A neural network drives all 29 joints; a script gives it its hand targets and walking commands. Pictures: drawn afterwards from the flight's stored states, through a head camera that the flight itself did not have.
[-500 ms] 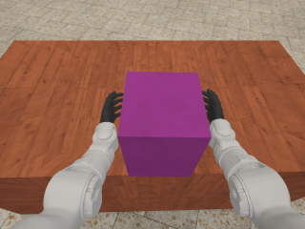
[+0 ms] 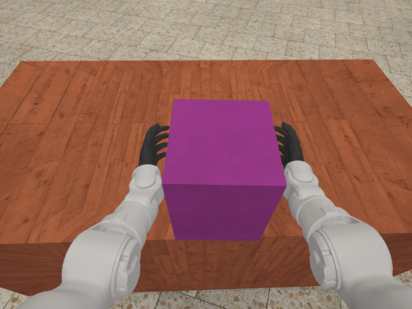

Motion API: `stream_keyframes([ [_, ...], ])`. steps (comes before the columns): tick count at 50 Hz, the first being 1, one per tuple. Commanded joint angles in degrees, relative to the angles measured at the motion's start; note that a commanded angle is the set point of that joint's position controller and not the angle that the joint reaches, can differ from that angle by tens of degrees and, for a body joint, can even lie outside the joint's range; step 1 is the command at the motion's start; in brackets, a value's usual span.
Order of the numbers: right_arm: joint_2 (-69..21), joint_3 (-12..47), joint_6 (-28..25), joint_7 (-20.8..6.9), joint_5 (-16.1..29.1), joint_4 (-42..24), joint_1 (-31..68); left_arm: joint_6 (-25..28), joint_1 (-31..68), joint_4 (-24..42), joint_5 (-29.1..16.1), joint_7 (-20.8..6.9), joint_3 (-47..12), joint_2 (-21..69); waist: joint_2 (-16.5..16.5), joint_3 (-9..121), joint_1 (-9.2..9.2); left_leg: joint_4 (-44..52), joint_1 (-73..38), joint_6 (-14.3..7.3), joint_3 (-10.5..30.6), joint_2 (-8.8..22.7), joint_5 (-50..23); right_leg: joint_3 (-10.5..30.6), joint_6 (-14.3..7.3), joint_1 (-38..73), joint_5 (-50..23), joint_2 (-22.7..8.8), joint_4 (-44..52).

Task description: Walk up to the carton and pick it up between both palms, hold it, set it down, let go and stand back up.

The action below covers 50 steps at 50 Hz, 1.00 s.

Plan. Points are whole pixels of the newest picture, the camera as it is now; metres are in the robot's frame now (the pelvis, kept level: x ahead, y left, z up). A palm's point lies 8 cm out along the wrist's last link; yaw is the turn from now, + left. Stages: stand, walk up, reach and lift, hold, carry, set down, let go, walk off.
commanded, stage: reach and lift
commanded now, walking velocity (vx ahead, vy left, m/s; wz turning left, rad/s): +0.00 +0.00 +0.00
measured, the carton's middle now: (219, 174) +0.43 +0.00 +0.00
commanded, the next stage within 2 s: none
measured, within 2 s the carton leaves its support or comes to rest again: leaves its support in 1.12 s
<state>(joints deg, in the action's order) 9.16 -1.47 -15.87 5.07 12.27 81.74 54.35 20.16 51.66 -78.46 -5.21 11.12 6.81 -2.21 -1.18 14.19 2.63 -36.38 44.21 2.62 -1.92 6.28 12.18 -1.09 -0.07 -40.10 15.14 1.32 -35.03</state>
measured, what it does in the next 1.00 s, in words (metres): stands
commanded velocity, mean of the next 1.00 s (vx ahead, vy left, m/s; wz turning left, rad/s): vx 0.00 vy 0.00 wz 0.00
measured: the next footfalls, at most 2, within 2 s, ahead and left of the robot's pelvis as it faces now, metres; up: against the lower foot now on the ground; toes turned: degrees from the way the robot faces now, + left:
none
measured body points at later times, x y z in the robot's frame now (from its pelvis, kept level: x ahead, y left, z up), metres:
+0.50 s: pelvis +0.00 +0.01 +0.02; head +0.08 +0.01 +0.46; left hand +0.43 +0.15 +0.05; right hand +0.44 -0.15 +0.05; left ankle +0.03 +0.15 -0.72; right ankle +0.00 -0.12 -0.72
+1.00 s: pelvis +0.03 -0.01 +0.03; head +0.08 +0.00 +0.48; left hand +0.41 +0.15 +0.05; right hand +0.42 -0.15 +0.05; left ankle +0.03 +0.15 -0.72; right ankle +0.00 -0.12 -0.72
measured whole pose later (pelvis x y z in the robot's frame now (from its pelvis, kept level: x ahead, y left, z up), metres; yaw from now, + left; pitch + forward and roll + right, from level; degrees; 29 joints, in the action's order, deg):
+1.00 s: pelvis +0.03 -0.01 +0.03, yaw +1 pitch +10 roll -1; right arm -3.8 -33.8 -19.3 3.5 -26.4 61.0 37.8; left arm 16.4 36.3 -56.3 23.8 4.2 29.1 6.3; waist 0.9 4.5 1.5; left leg -17.0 21.2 3.2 -3.3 5.4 5.9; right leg -0.7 -0.4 -17.7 9.2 1.0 -16.6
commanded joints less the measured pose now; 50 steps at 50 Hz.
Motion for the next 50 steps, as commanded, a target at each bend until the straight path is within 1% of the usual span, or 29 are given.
stream_keyframes([
  [1, 4.32, -5.24, -4.90, 1.43, -5.33, -11.51, 26.01, 3.03, 23.40, 10.63, 3.30, -1.28, -0.09, 0.22, 1.43, 32.60, -3.45, -3.13, -26.71, 1.47, -0.58, -4.77, -19.48, -1.03, 1.21, 6.47, -19.70, 2.03, 4.00],
  [2, 3.47, -5.92, -5.20, 1.59, -6.37, -11.54, 25.95, 2.93, 23.29, 11.27, 3.98, -1.37, 0.23, 1.00, 1.56, 32.85, -3.37, -3.21, -26.87, 1.34, -0.60, -4.86, -20.18, -1.14, 1.33, 6.97, -20.81, 2.13, 3.97],
  [6, 1.10, -6.97, -5.05, 1.17, -7.95, -12.34, 25.16, 2.93, 22.51, 12.49, 6.33, -1.78, 2.41, 2.74, 1.45, 32.58, -3.15, -2.17, -27.88, 1.56, -0.52, -4.77, -22.05, -1.72, 1.31, 8.52, -21.65, 2.29, 4.35],
  [12, -2.05, -10.20, -5.14, 0.34, -11.85, -13.94, 24.03, 2.28, 22.13, 15.43, 10.84, -1.65, 4.79, 6.10, 0.07, 30.57, -2.63, 0.01, -30.75, 1.91, -0.89, -4.46, -23.33, -2.40, 0.80, 9.06, -20.55, 2.49, 6.33],
  [15, -4.45, -12.00, -5.21, -0.46, -14.66, -15.52, 23.80, 1.77, 22.28, 17.24, 13.36, -1.78, 6.25, 8.21, -0.19, 29.52, -2.23, 1.40, -32.26, 1.87, -1.32, -4.38, -23.34, -2.76, 0.65, 9.92, -19.61, 2.40, 7.55],
  [17, -7.77, -13.36, -5.42, -1.34, -17.86, -16.77, 23.57, 1.47, 22.32, 18.21, 15.77, -2.31, 7.38, 10.74, -0.14, 28.70, -2.06, 2.62, -33.35, 1.68, -1.72, -4.41, -23.14, -3.11, 0.63, 11.27, -19.45, 2.24, 8.50],
  [18, -11.04, -13.89, -5.63, -2.04, -20.24, -17.63, 23.47, 1.30, 22.36, 18.52, 17.35, -2.91, 7.63, 13.19, -0.17, 28.31, -1.97, 3.36, -33.98, 1.57, -1.94, -4.45, -22.95, -3.41, 0.61, 12.17, -19.64, 2.15, 9.13],
  [20, -21.17, -15.62, -6.39, -4.40, -27.67, -19.23, 23.03, 1.06, 22.10, 18.17, 21.96, -5.17, 8.05, 21.31, -0.09, 27.16, -2.04, 5.25, -35.34, 1.39, -2.61, -4.61, -22.16, -4.26, 0.48, 14.25, -20.45, 1.87, 10.64],
  [21, -27.95, -16.78, -6.88, -6.18, -32.16, -19.63, 22.94, 1.06, 21.77, 16.92, 24.93, -6.94, 8.16, 27.29, 0.17, 26.50, -2.34, 6.25, -35.63, 1.43, -3.12, -4.71, -21.39, -4.62, 0.26, 14.95, -20.91, 1.71, 11.22],
  [22, -33.25, -17.65, -7.43, -7.82, -35.24, -19.76, 22.37, 1.30, 20.91, 15.46, 27.34, -8.47, 7.95, 32.08, 0.25, 26.73, -2.76, 7.09, -35.94, 1.47, -3.53, -4.80, -20.76, -4.79, -0.10, 16.15, -21.96, 1.63, 11.47],
  [24, -36.42, -18.26, -8.36, -9.38, -37.44, -19.16, 19.80, 1.79, 17.98, 14.44, 29.48, -9.53, 7.88, 34.62, 0.17, 26.13, -2.87, 8.42, -36.67, 1.43, -3.80, -4.83, -20.80, -4.80, -0.50, 19.51, -24.94, 1.54, 11.78],
  [25, -36.44, -17.97, -8.43, -10.12, -38.12, -19.16, 19.48, 1.59, 16.03, 14.36, 29.92, -9.11, 9.46, 35.13, -0.36, 24.53, -0.77, 9.33, -38.31, 1.53, -3.93, -4.19, -23.47, -4.75, -0.40, 20.51, -23.63, 2.13, 12.59],
  [27, -36.44, -18.50, -8.52, -10.44, -39.19, -19.37, 17.58, 0.73, 14.15, 15.65, 30.80, -8.90, 9.96, 34.44, 0.99, 21.27, -0.84, 10.66, -39.98, 1.07, -4.38, -4.26, -26.02, -4.68, -0.07, 22.13, -24.28, 2.21, 14.44],
  [29, -36.95, -18.60, -8.38, -10.40, -40.16, -19.80, 16.61, -0.13, 12.79, 16.49, 31.46, -9.09, 10.89, 33.99, 2.19, 17.39, -0.48, 12.25, -39.15, 0.47, -4.71, -4.54, -25.42, -4.33, 0.42, 24.53, -24.72, 2.00, 15.29],
  [33, -37.56, -19.38, -8.15, -9.84, -41.59, -20.77, 15.01, -1.39, 12.26, 18.67, 31.63, -9.88, 11.78, 32.82, 4.14, 13.64, -1.00, 15.15, -37.22, -0.58, -5.50, -5.05, -21.27, -3.51, 1.67, 28.46, -25.43, 1.26, 16.28],
  [37, -38.30, -19.88, -8.34, -9.23, -42.39, -21.83, 14.43, -1.98, 13.05, 21.64, 31.44, -10.18, 11.40, 32.56, 4.20, 15.37, -1.43, 16.44, -37.16, -0.81, -6.17, -5.22, -19.61, -3.30, 2.21, 30.30, -26.14, 0.71, 16.83],
  [39, -38.90, -19.49, -8.43, -9.05, -42.27, -21.89, 13.51, -2.16, 12.53, 22.95, 31.64, -10.09, 11.40, 32.65, 3.73, 15.94, -1.23, 16.51, -37.76, -0.81, -6.37, -5.26, -20.46, -3.21, 2.22, 31.19, -27.25, 0.53, 16.90],
  [45, -41.43, -17.02, -10.60, -8.61, -41.79, -23.98, 14.37, -1.59, 12.35, 24.98, 31.15, -10.54, 9.24, 35.13, 2.99, 19.54, -1.10, 16.11, -37.34, -0.50, -6.29, -5.28, -24.08, -3.43, 2.40, 34.66, -34.65, 0.30, 15.58],
  [46, -41.62, -16.73, -10.97, -8.51, -41.70, -23.75, 14.30, -1.47, 12.43, 25.17, 31.14, -10.57, 8.68, 35.42, 2.88, 19.51, -1.45, 15.89, -37.75, -0.32, -6.19, -5.24, -25.02, -3.51, 2.36, 34.99, -35.87, 0.39, 15.48],
  [48, -41.92, -15.82, -11.77, -8.31, -41.54, -23.91, 14.81, -1.14, 12.77, 25.54, 30.96, -10.56, 7.92, 35.82, 2.81, 19.92, -1.37, 15.61, -37.85, -0.11, -6.11, -5.22, -26.48, -3.56, 2.31, 35.54, -37.81, 0.50, 15.20],
  [49, -42.21, -15.09, -12.11, -8.19, -41.30, -24.20, 15.14, -1.06, 12.62, 25.29, 30.96, -10.69, 7.88, 35.77, 3.35, 19.51, -1.20, 15.70, -37.44, -0.33, -6.11, -5.26, -26.38, -3.45, 2.39, 36.48, -38.65, 0.41, 15.17],
  [50, -42.41, -14.84, -12.52, -8.05, -41.37, -24.58, 15.73, -0.86, 13.30, 25.51, 30.53, -10.80, 7.06, 36.27, 3.36, 20.20, -1.47, 15.90, -37.06, -0.24, -6.06, -5.20, -26.22, -3.53, 2.43, 36.91, -39.13, 0.38, 15.08],
])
